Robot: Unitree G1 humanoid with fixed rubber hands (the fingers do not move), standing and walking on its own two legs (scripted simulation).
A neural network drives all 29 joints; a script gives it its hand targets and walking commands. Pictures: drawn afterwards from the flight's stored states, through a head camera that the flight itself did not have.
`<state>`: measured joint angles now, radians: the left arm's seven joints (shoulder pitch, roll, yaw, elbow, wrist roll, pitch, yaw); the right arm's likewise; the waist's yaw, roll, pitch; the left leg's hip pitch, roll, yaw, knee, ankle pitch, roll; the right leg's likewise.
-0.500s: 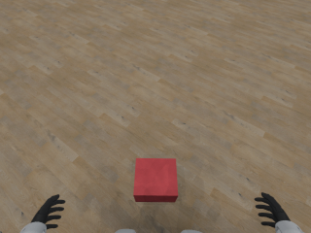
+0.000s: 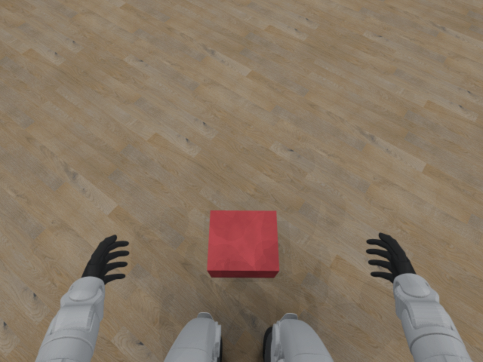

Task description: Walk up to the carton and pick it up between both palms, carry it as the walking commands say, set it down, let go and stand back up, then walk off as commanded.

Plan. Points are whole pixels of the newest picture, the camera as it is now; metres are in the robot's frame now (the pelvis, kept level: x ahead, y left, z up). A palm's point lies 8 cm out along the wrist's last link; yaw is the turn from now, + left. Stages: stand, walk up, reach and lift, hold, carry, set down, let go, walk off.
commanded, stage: reach and lift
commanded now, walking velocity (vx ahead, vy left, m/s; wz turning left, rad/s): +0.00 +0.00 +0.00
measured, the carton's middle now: (243, 245) +0.44 +0.03 -0.64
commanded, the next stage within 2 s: none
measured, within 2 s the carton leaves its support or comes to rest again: neither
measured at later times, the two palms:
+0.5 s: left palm (134, 220) +0.36 +0.25 -0.13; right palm (357, 216) +0.39 -0.21 -0.13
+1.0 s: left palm (158, 198) +0.43 +0.23 -0.19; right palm (333, 195) +0.46 -0.19 -0.19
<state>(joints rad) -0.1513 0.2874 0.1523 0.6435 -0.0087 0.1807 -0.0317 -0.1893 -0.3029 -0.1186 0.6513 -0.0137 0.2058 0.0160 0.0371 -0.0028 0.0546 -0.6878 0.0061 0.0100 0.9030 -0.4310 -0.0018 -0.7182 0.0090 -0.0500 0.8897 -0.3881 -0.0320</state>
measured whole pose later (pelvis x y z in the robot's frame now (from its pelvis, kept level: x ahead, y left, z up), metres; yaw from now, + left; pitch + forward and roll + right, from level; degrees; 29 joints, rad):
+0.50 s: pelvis -0.07 +0.01 -0.05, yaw +0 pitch +29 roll +0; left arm -0.81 0.25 0.24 0.77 -0.08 0.25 0.05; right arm -0.91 -0.38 -0.19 0.91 0.01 0.23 0.07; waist 0.05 0.01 0.06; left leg -1.24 -0.01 0.04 1.07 -0.35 0.02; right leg -1.27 -0.01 -0.02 1.04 -0.29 -0.02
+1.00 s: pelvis -0.05 +0.01 -0.08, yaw +0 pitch +46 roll +1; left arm -1.01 0.23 0.37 0.84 0.00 0.11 0.01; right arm -1.10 -0.28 -0.32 0.91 -0.07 0.13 0.03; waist 0.03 0.00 -0.07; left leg -1.57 -0.01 0.04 1.12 -0.35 0.02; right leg -1.60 -0.01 -0.03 1.10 -0.30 -0.03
